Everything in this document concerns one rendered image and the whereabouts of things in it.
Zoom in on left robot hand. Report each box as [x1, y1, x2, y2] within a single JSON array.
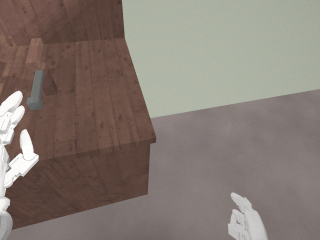
[[0, 91, 39, 197]]

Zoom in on tap lever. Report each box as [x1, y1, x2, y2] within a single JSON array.
[[26, 70, 44, 111]]

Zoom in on counter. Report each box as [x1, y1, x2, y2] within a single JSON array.
[[0, 0, 157, 230]]

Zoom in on right robot hand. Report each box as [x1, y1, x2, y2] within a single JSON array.
[[228, 192, 268, 240]]

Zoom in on robot left forearm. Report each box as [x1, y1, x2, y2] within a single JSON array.
[[0, 196, 13, 240]]

